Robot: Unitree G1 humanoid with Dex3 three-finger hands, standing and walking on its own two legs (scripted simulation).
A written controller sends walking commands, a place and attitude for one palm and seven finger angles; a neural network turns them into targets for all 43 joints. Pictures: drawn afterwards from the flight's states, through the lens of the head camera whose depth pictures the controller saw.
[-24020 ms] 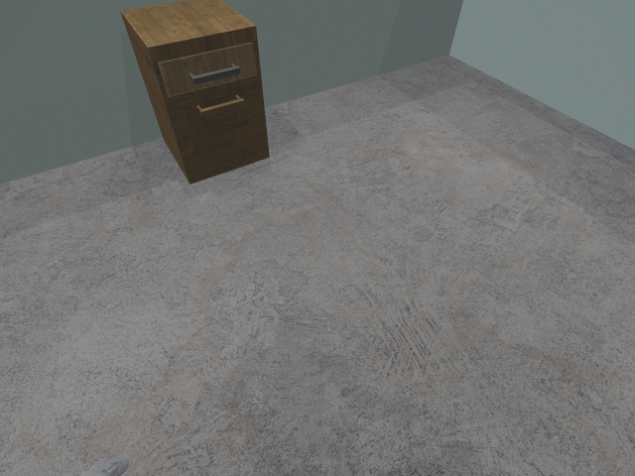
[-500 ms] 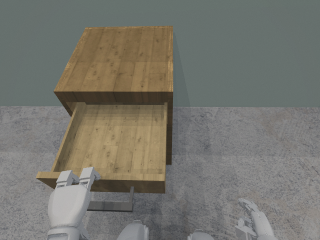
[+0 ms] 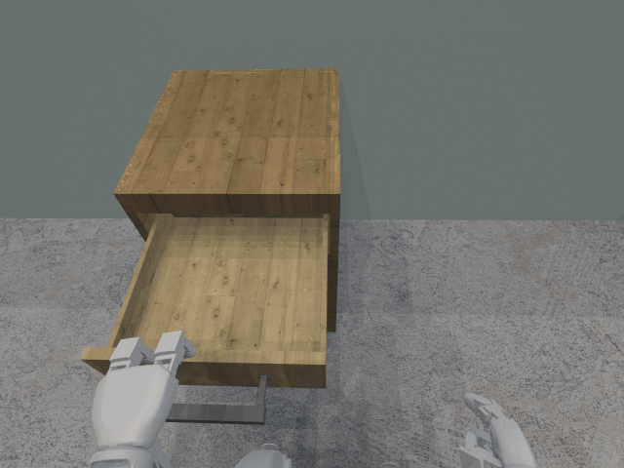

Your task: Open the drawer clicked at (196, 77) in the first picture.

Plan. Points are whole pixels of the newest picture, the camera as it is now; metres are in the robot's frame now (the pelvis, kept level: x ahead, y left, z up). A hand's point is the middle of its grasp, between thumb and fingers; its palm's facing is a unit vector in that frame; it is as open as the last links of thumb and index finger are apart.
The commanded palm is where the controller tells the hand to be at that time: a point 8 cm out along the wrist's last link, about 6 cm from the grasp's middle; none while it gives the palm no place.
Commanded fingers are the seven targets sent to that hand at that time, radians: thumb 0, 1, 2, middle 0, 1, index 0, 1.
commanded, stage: draw the hand back to the body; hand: left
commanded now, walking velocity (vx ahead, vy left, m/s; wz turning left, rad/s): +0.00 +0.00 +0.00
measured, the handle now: (206, 397) +0.25 +0.20 -0.18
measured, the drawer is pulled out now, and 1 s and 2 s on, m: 0.30 0.30 0.30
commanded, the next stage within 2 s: step back with the hand held close in 1.64 s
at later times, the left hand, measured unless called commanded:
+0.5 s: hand (120, 399) +0.19 +0.23 +0.04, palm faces +0.00 -0.13 -0.99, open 13.8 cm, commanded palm +0.17 +0.23 +0.10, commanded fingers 0.00 -0.50 0.30 -0.30 -1.20 -0.30 -1.20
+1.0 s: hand (81, 341) +0.21 +0.21 +0.16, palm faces +0.33 -0.86 -0.40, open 12.4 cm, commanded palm +0.16 +0.26 +0.19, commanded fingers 0.00 0.17 0.58 -0.25 -0.77 -0.25 -0.77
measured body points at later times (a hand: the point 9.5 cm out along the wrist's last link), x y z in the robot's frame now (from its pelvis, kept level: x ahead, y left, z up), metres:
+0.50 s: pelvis +0.01 +0.00 +0.02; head +0.03 -0.03 +0.47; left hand +0.19 +0.23 +0.09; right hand +0.21 -0.22 -0.07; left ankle +0.02 +0.11 -0.67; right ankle -0.01 -0.12 -0.67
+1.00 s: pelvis +0.03 -0.01 +0.06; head +0.03 -0.04 +0.51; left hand +0.19 +0.26 +0.19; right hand +0.22 -0.22 -0.02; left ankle +0.02 +0.11 -0.67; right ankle -0.01 -0.12 -0.67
